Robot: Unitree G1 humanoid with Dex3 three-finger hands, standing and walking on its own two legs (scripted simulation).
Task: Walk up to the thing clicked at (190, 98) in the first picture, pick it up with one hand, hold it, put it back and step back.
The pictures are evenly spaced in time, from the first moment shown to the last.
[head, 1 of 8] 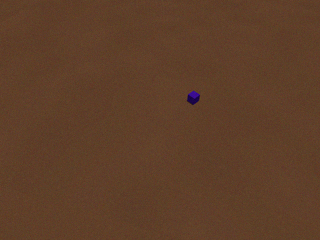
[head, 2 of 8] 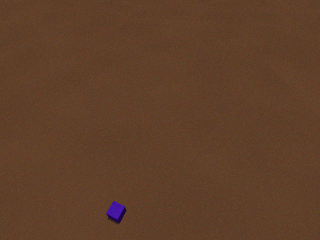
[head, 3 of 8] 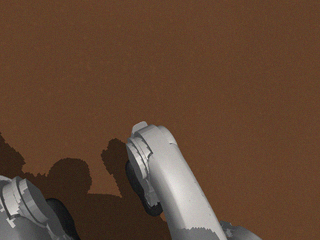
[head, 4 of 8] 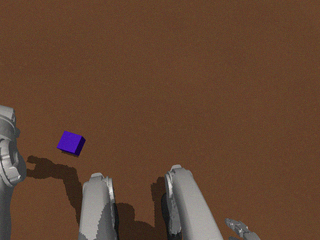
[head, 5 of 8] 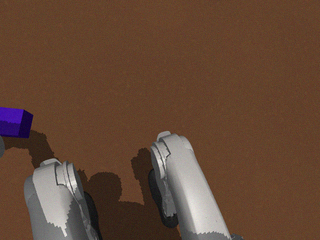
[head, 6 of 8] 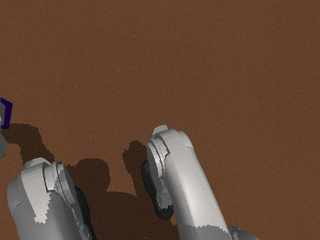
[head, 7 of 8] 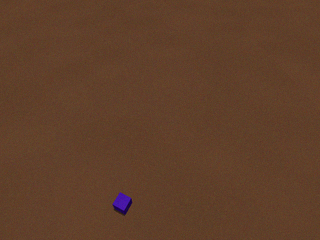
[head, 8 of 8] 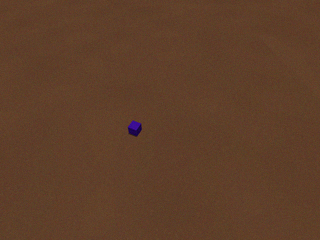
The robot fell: no
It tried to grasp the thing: yes
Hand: left
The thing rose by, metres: 0.02
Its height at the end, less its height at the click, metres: +0.00
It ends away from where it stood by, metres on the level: 0.02
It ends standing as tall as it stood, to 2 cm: yes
